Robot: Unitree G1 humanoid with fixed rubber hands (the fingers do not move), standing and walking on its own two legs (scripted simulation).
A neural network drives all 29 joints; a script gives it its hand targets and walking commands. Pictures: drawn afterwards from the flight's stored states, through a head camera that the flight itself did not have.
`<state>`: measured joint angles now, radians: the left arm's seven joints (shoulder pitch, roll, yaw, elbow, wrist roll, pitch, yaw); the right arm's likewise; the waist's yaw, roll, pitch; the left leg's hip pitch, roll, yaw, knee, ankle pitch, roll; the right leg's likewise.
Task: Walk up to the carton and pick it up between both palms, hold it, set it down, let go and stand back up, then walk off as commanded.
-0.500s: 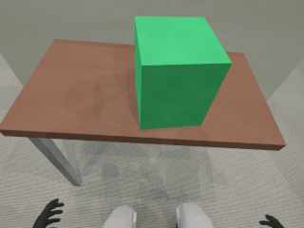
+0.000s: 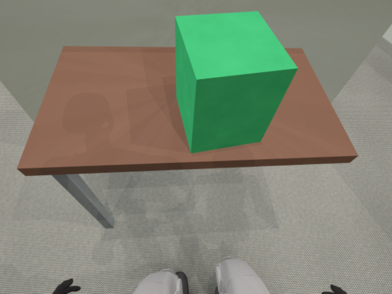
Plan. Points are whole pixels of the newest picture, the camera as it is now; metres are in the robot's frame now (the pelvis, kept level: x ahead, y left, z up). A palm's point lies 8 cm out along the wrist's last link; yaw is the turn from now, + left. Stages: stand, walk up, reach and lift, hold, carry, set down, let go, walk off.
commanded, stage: walk up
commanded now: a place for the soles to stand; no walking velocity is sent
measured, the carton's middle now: (222, 86) +0.56 -0.06 +0.05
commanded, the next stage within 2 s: none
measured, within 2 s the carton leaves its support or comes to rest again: neither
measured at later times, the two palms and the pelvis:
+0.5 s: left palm out of the picture +0.07 +0.23 -0.09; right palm out of the picture +0.02 -0.39 -0.11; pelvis -0.01 -0.07 +0.00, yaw -5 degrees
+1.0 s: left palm (71, 282) +0.14 +0.27 -0.14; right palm out of the picture +0.09 -0.33 -0.08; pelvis +0.06 -0.01 -0.01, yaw -1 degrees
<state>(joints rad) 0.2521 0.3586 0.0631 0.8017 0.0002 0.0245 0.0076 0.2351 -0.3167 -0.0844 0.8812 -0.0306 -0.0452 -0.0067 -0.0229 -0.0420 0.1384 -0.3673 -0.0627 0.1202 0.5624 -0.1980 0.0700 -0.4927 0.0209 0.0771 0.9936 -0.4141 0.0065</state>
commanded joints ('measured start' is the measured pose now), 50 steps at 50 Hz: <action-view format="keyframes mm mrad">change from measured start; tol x32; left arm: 1 57 227 74 4 49 -18 -17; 13 387 233 111 80 49 -45 -16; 19 -62 300 82 -80 48 -79 20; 50 -31 236 69 -45 26 -27 -28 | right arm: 1 62 -318 -86 -50 1 -47 -25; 50 158 -360 -44 -15 27 -69 -35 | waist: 1 -31 56 -231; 11 106 124 -257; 14 127 -341 -200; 50 -33 185 -105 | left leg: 1 266 376 -487 -341 -470 60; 10 1 325 -350 -333 -538 62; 14 -496 10 2 358 -441 -84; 18 -233 44 -176 604 -200 -71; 35 70 44 -5 -35 -56 -58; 40 295 445 -813 -206 -100 160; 50 270 303 -599 -188 18 71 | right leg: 1 -86 -91 21 -38 24 -37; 8 55 -58 -67 -142 -54 -49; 13 758 -100 101 -463 -60 -107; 16 140 -423 678 -926 -814 -203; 29 373 -272 371 -696 -357 -244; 35 308 -172 47 -311 464 -215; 39 -182 -42 -6 59 -174 -38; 50 -107 -65 -7 -110 -57 1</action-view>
